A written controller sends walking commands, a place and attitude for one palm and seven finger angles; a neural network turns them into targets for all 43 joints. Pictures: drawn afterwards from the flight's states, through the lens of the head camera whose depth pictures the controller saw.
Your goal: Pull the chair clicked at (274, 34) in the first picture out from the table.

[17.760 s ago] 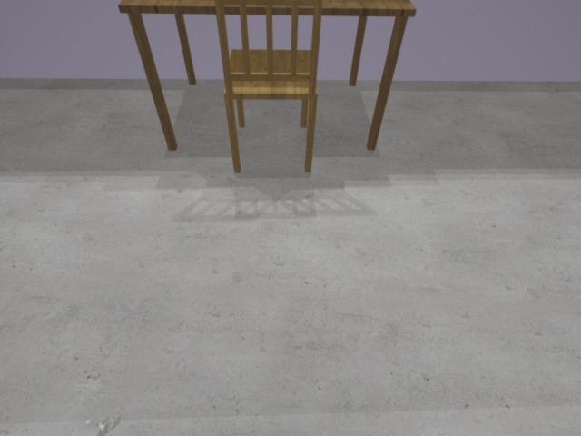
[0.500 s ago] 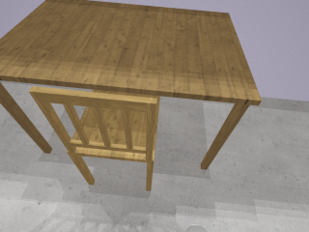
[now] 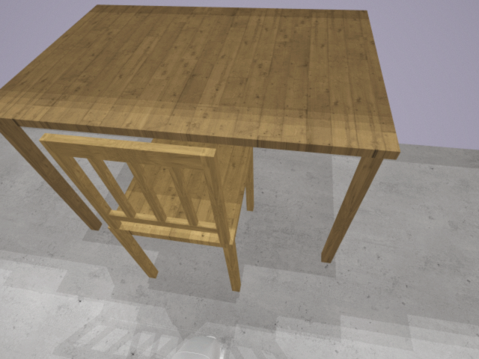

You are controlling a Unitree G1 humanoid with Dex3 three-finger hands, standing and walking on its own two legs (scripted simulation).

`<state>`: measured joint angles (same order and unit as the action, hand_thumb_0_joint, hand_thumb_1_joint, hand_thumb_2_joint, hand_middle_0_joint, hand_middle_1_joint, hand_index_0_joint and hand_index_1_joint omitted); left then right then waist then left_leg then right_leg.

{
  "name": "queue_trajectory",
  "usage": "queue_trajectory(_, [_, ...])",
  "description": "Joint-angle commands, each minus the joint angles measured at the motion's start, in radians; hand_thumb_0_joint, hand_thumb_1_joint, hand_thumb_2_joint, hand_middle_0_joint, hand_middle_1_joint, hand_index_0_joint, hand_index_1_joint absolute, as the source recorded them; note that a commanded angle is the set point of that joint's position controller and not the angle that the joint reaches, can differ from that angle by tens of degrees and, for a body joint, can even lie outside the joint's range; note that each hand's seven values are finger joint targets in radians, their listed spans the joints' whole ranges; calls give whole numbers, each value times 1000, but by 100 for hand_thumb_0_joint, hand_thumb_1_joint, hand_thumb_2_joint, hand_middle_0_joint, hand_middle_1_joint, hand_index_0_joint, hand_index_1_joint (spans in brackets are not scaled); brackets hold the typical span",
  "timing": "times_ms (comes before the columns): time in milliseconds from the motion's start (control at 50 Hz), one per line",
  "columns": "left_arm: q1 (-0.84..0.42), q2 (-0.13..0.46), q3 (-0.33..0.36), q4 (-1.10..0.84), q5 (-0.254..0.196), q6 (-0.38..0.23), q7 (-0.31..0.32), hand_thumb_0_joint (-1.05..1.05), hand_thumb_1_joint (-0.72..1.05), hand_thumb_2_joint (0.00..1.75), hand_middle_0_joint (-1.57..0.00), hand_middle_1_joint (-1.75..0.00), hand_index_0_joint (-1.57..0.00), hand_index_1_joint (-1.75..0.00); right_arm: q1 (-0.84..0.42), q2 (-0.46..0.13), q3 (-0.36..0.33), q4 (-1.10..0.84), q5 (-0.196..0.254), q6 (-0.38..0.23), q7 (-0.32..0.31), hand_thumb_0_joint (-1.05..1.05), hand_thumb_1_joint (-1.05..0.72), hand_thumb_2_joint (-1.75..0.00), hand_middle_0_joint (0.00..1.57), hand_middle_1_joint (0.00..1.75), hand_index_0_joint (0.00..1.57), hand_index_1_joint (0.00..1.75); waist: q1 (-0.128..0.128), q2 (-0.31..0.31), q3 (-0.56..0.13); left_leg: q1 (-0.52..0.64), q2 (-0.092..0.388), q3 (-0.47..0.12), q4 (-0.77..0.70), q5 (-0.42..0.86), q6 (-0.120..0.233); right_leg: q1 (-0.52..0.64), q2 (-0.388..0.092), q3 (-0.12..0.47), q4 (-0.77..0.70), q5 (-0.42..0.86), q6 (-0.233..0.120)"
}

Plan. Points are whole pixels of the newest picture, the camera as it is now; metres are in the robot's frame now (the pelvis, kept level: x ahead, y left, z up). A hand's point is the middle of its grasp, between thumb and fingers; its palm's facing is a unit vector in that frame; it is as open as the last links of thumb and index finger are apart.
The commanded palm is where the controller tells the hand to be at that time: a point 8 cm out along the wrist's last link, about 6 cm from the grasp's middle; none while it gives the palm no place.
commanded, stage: come to a stop and stand still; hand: left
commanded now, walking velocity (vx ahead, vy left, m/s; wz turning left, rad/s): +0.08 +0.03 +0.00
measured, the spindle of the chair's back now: (149, 193) +0.48 +0.29 -0.11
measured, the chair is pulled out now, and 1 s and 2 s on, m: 0.00 0.00 0.00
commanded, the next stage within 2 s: look again from close up in 0.92 s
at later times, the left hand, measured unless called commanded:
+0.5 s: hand out of the picture +0.01 +0.23 -0.18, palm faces +0.02 -0.98 -0.19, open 7.3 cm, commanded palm none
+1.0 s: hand out of the picture +0.00 +0.20 -0.17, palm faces +0.02 -0.98 -0.22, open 7.3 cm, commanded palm none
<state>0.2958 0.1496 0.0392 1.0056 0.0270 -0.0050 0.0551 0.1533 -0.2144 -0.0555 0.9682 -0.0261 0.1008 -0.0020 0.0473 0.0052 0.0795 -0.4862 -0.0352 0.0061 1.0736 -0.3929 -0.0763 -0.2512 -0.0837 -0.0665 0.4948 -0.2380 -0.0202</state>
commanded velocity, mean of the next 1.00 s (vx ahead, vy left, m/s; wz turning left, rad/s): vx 0.03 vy -0.07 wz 0.00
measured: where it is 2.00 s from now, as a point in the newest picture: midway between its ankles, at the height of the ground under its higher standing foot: outside the picture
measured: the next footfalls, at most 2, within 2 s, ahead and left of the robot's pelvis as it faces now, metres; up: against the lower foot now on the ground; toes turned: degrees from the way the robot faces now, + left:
left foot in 0.18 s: +0.03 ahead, +0.13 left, +0.00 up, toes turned +3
right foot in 0.52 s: +0.01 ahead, -0.06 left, +0.00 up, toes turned -2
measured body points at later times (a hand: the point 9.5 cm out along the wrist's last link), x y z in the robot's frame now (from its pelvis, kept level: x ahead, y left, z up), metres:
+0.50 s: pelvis -0.02 +0.04 +0.00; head +0.01 +0.05 +0.44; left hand +0.01 +0.28 -0.16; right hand -0.01 -0.20 -0.16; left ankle -0.02 +0.18 -0.74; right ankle -0.03 -0.06 -0.73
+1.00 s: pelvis -0.02 +0.02 +0.00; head -0.03 +0.01 +0.45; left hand +0.00 +0.25 -0.16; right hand -0.03 -0.20 -0.17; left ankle -0.01 +0.13 -0.74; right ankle -0.03 -0.06 -0.74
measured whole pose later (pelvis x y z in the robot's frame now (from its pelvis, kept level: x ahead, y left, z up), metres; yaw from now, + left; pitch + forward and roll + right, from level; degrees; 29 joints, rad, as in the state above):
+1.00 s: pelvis -0.02 +0.02 +0.00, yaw +0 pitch -1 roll +0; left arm 0.30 0.16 0.00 1.06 0.01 -0.02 0.03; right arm 0.31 -0.15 0.01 1.08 -0.02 -0.01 -0.02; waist -0.02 0.02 -0.01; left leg -0.22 0.01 0.07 0.47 -0.23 0.02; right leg -0.18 0.04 -0.06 0.46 -0.27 -0.06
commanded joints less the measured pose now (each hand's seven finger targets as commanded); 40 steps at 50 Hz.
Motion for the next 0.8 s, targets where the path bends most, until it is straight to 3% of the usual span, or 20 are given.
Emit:
queue_trajectory(0, [65, 219, 47, -49, 11, -4, 9, 0, 90, 90, -20, -30, -20, -30, -11, -41, -8, -85, 9, -29, 11, 0, -90, -90, 20, 30, 20, 30, 5, -214, -84, -5, 47, -19, -110, 7, 11, 86, -267, 249, -160, 289, -152])
queue_trajectory(60, [34, 231, 48, -57, 17, 6, -11, 0, 90, 90, -20, -30, -20, -30, -3, -23, 0, -77, 19, -57, 12, 0, -90, -90, 20, 30, 20, 30, 1, -272, -84, 171, 29, 38, -353, -1, 29, -10, -222, 231, -187, 66, -119])
queue_trajectory(120, [22, 188, 30, -44, 1, 15, -24, 0, 90, 90, -20, -30, -20, -30, 104, -33, 10, -14, 20, -91, -1, 0, -90, -90, 20, 30, 20, 30, -44, -158, -104, 465, 27, 64, -685, 156, 37, -147, -92, 148, -100, -143, -24])
queue_trajectory(140, [36, 145, 17, -43, -6, 18, -27, 0, 90, 90, -20, -30, -20, -30, 137, -87, 0, -5, 15, -103, -8, 0, -90, -90, 20, 30, 20, 30, -65, 5, -113, 516, 128, -32, -737, 112, 51, -208, -42, 101, 8, -203, 10])
queue_trajectory(160, [54, 95, 8, -50, -11, 19, -31, 0, 90, 90, -20, -30, -20, -30, 138, -155, -12, -11, 4, -107, -12, 0, -90, -90, 20, 30, 20, 30, -67, 231, -85, 426, 312, -289, -847, -29, 124, -259, 34, 26, 154, -291, 56])
queue_trajectory(180, [18, 96, 6, -57, -7, 19, -30, 0, 90, 90, -20, -30, -20, -30, 112, -180, -10, -24, -4, -96, -13, 0, -90, -90, 20, 30, 20, 30, -77, 242, 3, 230, 399, -373, -924, -154, 212, -223, 36, 23, 275, -304, 55])
queue_trajectory(200, [9, 92, 11, -63, -4, 16, -36, 0, 90, 90, -20, -30, -20, -30, 66, -164, -2, -32, -14, -93, -15, 0, -90, -90, 20, 30, 20, 30, -52, 144, 81, 70, 403, -351, -947, -231, 234, -174, 16, 44, 321, -251, 47])
queue_trajectory(220, [25, 84, 10, -32, 5, 26, -37, 0, 90, 90, -20, -30, -20, -30, 49, -134, 6, -21, -17, -103, -17, 0, -90, -90, 20, 30, 20, 30, -46, 216, 72, 67, 374, -362, -979, -261, 222, -171, 28, 46, 383, -242, 41])
queue_trajectory(300, [46, 94, 15, 2, 0, 22, -61, 0, 90, 90, -20, -30, -20, -30, 66, -107, 15, -2, -8, -116, -37, 0, -90, -90, 20, 30, 20, 30, -39, 167, 36, 222, 289, -195, -893, 135, 192, -214, 34, 57, 424, -135, 49])
queue_trajectory(420, [-9, 88, 13, -19, -17, 19, -59, 0, 90, 90, -20, -30, -20, -30, 137, -135, -1, 38, -10, -113, -54, 0, -90, -90, 20, 30, 20, 30, -65, 175, -85, 357, 316, -176, -735, 638, 211, -73, 56, 47, 149, -180, 43])
queue_trajectory(480, [71, 109, 16, 21, -13, 2, -50, 0, 90, 90, -20, -30, -20, -30, 155, -106, 2, 63, 7, -113, -49, 0, -90, -90, 20, 30, 20, 30, -34, 60, -148, 277, 208, -99, -616, 469, 122, 170, 39, 64, -148, 126, 37])
queue_trajectory(500, [126, 146, 16, 53, 2, -9, -3, 0, 90, 90, -20, -30, -20, -30, 55, -129, -4, 12, 30, -126, -37, 0, -90, -90, 20, 30, 20, 30, 7, -37, -127, 268, 174, 29, -447, 307, 71, 90, -42, 160, -167, 373, 27])
queue_trajectory(520, [83, 211, 15, 21, -2, -19, -6, 0, 90, 90, -20, -30, -20, -30, 81, -58, 20, -28, 16, -121, -28, 0, -90, -90, 20, 30, 20, 30, -31, -129, -107, 126, 72, 62, -383, 92, 44, 206, -154, 251, -161, 631, -23])
queue_trajectory(540, [60, 190, 0, -1, -7, -30, -15, 0, 90, 90, -20, -30, -20, -30, 116, -16, 26, -27, 8, -124, -24, 0, -90, -90, 20, 30, 20, 30, -55, -91, -159, 133, 80, 42, -418, -32, 62, 209, -184, 240, -99, 660, -88])
queue_trajectory(560, [64, 153, 2, 12, -4, -39, -6, 0, 90, 90, -20, -30, -20, -30, 106, -27, 17, 0, 7, -115, -25, 0, -90, -90, 20, 30, 20, 30, -49, -183, -179, 132, 74, 33, -363, -21, 64, 213, -142, 227, -103, 700, -93])
queue_trajectory(580, [41, 147, -1, 7, -5, -37, -1, 0, 90, 90, -20, -30, -20, -30, 125, -36, 16, 6, 8, -109, -24, 0, -90, -90, 20, 30, 20, 30, -59, -225, -170, 112, 82, 24, -326, -23, 68, 231, -135, 194, -98, 704, -106])
queue_trajectory(640, [-13, 152, -2, -25, -8, -22, -2, 0, 90, 90, -20, -30, -20, -30, 147, -14, 26, 12, 11, -102, -22, 0, -90, -90, 20, 30, 20, 30, -69, -137, -107, 167, 72, 51, -397, 22, 66, 130, -115, 171, -129, 445, -127])
queue_trajectory(720, [-37, 129, -11, -25, -16, -8, -10, 0, 90, 90, -20, -30, -20, -30, 224, -28, 33, 50, 3, -111, -21, 0, -90, -90, 20, 30, 20, 30, -89, 33, 24, 303, 122, -31, -638, 186, 90, -102, -27, 145, -136, -86, -60])
queue_trajectory(760, [7, 96, -16, -19, -16, -11, -11, 0, 90, 90, -20, -30, -20, -30, 203, -56, 37, 44, -2, -116, -25, 0, -90, -90, 20, 30, 20, 30, -58, 51, 46, 193, 189, -95, -687, 164, 130, -39, 16, 124, -127, -49, -31])
queue_trajectory(780, [0, 105, -19, -19, -13, -11, -13, 0, 90, 90, -20, -30, -20, -30, 183, -44, 41, 45, 0, -118, -24, 0, -90, -90, 20, 30, 20, 30, -54, 73, 59, 163, 162, -96, -700, 145, 123, -17, 10, 130, -123, -47, -39])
